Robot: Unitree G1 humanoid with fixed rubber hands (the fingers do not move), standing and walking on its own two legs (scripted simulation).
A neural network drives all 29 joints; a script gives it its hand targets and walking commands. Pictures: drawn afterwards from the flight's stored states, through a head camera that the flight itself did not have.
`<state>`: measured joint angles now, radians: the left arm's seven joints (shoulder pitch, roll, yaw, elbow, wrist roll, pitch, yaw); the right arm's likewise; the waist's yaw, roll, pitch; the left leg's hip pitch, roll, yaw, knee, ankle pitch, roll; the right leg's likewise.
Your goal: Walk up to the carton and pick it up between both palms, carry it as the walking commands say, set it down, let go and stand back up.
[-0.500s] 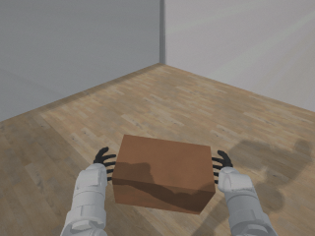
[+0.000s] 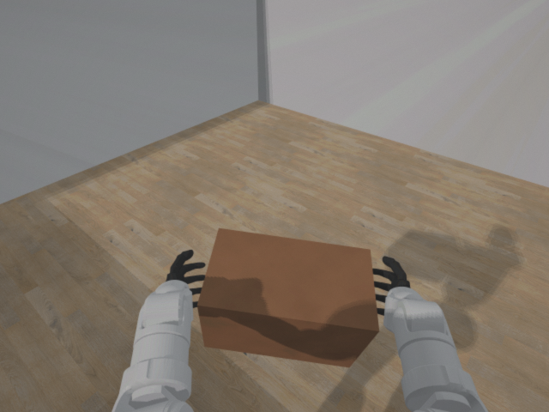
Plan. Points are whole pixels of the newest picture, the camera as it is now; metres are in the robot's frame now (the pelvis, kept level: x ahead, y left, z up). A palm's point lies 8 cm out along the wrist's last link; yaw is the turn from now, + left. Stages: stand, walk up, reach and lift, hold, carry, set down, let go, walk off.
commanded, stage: reach and lift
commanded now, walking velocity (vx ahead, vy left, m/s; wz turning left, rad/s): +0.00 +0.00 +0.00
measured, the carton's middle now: (285, 299) +0.34 +0.00 -0.02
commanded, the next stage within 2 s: hold in 0.80 s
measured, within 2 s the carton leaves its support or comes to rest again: neither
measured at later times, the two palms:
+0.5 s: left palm (179, 292) +0.30 +0.17 +0.05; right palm (399, 299) +0.30 -0.18 +0.04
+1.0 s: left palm (173, 300) +0.28 +0.17 +0.06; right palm (400, 307) +0.28 -0.18 +0.05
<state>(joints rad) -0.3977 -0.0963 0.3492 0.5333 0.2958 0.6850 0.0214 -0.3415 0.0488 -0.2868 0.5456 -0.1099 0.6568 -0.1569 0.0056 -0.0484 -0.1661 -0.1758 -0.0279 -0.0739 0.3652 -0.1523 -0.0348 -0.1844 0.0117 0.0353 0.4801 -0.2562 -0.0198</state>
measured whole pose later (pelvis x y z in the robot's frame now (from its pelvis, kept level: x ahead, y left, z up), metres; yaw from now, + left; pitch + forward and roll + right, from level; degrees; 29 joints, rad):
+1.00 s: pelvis -0.01 +0.00 +0.00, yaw +0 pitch -3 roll +2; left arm -0.34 -0.12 0.34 0.46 0.30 0.67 0.02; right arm -0.29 0.07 -0.29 0.47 -0.14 0.66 -0.13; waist 0.01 -0.03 -0.16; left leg -0.15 -0.03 -0.07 0.32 -0.12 -0.03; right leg -0.17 0.01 0.04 0.45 -0.23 -0.02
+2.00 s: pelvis -0.01 +0.02 +0.00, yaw -1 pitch -3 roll -2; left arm -0.25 -0.15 0.27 0.21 0.19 0.77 0.11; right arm -0.24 0.06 -0.23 0.24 -0.15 0.77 -0.10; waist -0.01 0.05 -0.15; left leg -0.25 0.03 -0.07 0.55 -0.24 -0.03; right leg -0.16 0.07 0.03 0.44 -0.22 -0.01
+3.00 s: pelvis -0.03 +0.05 -0.02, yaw +7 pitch +3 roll -3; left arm -0.24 -0.15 0.20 -0.31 0.11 1.22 0.15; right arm -0.17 0.13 -0.19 -0.36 -0.15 1.22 -0.15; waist -0.01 0.03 -0.09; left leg -0.43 -0.02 0.00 0.65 -0.28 0.06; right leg -0.40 -0.03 -0.06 0.71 -0.43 0.05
